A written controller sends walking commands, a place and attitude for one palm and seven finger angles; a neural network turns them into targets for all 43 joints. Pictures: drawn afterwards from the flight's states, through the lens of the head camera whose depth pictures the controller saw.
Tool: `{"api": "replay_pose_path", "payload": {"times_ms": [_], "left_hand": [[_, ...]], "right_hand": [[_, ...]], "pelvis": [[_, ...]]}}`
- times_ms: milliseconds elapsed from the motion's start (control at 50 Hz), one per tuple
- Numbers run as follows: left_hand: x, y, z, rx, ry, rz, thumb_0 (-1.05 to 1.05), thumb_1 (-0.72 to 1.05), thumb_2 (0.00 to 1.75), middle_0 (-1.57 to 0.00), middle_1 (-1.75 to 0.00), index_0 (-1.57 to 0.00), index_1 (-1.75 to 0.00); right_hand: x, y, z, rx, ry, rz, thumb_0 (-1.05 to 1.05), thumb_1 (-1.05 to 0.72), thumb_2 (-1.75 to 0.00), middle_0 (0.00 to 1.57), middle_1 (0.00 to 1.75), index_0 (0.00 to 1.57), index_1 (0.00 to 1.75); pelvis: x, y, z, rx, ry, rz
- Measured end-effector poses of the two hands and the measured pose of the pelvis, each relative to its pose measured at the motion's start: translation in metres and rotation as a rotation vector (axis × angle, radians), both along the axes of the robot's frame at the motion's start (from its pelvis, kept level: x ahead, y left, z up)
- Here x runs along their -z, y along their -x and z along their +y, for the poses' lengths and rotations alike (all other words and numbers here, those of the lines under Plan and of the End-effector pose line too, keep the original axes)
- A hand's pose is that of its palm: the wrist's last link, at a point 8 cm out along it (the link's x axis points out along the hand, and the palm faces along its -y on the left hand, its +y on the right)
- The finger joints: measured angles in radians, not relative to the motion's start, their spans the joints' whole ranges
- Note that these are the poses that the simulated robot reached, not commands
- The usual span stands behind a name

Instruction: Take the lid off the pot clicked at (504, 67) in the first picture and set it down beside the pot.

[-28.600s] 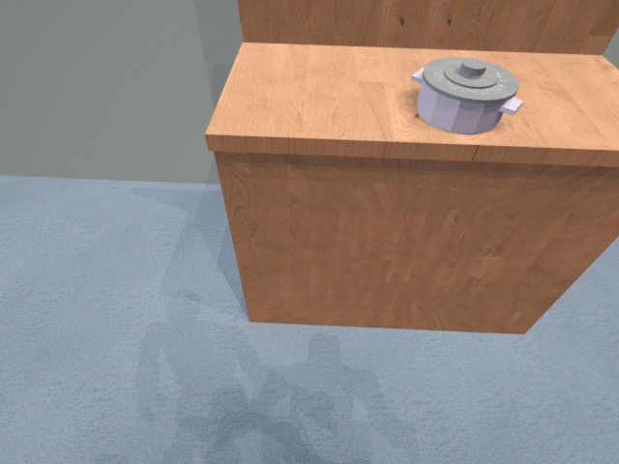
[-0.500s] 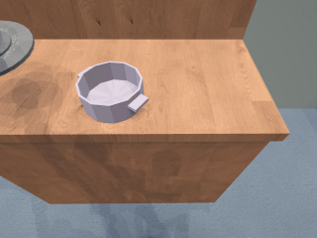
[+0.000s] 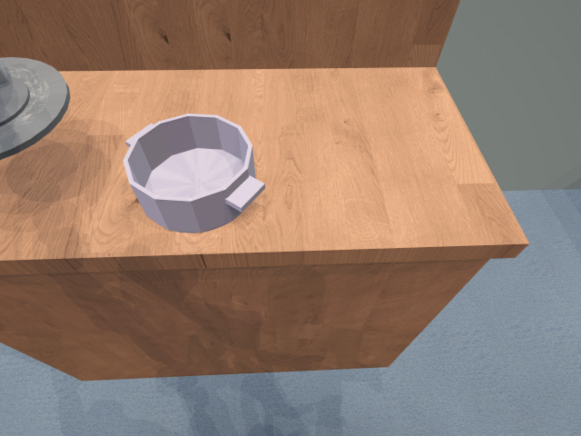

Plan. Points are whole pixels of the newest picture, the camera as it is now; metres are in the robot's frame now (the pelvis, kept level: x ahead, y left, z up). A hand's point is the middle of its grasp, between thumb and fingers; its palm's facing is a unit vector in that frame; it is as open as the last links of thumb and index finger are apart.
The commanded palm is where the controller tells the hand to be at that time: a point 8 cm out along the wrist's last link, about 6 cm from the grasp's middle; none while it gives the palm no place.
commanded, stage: lower the lid onto the table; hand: left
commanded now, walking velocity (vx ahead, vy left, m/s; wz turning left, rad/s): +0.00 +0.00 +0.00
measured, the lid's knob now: out of the picture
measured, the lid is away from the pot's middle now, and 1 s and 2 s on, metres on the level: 0.23 0.22 0.22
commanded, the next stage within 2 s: open the fingers wide in 2.00 s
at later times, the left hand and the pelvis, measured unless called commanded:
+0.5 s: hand out of the picture +0.44 +0.34 +0.21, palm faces -0.32 -0.22 -0.92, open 7.5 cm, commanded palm +0.45 +0.34 +0.29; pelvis -0.01 +0.00 +0.00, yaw +0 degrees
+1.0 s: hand (7, 136) +0.46 +0.33 +0.17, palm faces -0.37 -0.22 -0.90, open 7.5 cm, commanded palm +0.46 +0.34 +0.25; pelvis +0.00 +0.01 -0.01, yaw -1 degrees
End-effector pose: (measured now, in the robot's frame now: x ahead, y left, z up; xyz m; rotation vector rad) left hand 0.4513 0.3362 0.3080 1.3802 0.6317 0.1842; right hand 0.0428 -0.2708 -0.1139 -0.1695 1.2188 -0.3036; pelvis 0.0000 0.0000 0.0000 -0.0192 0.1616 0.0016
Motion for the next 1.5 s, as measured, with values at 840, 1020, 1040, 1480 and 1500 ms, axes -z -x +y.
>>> {"api": "replay_pose_path", "payload": {"times_ms": [840, 1020, 1040, 1480, 1500], "left_hand": [[0.065, -0.006, 0.003, 0.087, 0.036, 0.114, 0.02, 0.29, 0.76, -0.62, -0.91, -0.64, -0.93], [0.078, -0.015, 0.001, 0.115, 0.049, 0.121, 0.02, 0.29, 0.76, -0.62, -0.91, -0.63, -0.93], [0.079, -0.015, 0.001, 0.119, 0.048, 0.121, 0.02, 0.29, 0.76, -0.62, -0.91, -0.63, -0.93], [0.109, 0.004, 0.010, 0.132, 0.056, 0.174, 0.02, 0.29, 0.76, -0.62, -0.91, -0.63, -0.93], [0.110, 0.005, 0.010, 0.133, 0.052, 0.179, 0.02, 0.29, 0.76, -0.62, -0.91, -0.63, -0.93]], "right_hand": [[-0.003, 0.025, -0.003, 0.043, 0.056, 0.048, 0.01, -0.90, -0.90, 0.20, 0.30, 0.20, 0.30], [0.000, 0.024, 0.005, 0.059, 0.032, 0.055, 0.01, -0.90, -0.90, 0.20, 0.30, 0.20, 0.30], [0.000, 0.023, 0.006, 0.058, 0.029, 0.055, 0.01, -0.90, -0.90, 0.20, 0.30, 0.20, 0.30], [-0.002, 0.017, 0.004, 0.032, 0.058, 0.038, 0.01, -0.90, -0.90, 0.20, 0.30, 0.21, 0.30], [-0.002, 0.019, 0.004, 0.033, 0.062, 0.040, 0.01, -0.90, -0.90, 0.20, 0.30, 0.21, 0.30]], "pelvis": [[0.003, 0.005, 0.003, 0.002, 0.011, 0.013], [0.005, 0.002, 0.007, 0.011, 0.014, 0.029], [0.005, 0.002, 0.007, 0.011, 0.014, 0.030], [0.008, 0.012, 0.007, -0.003, 0.023, 0.027], [0.009, 0.012, 0.007, -0.004, 0.024, 0.027]]}}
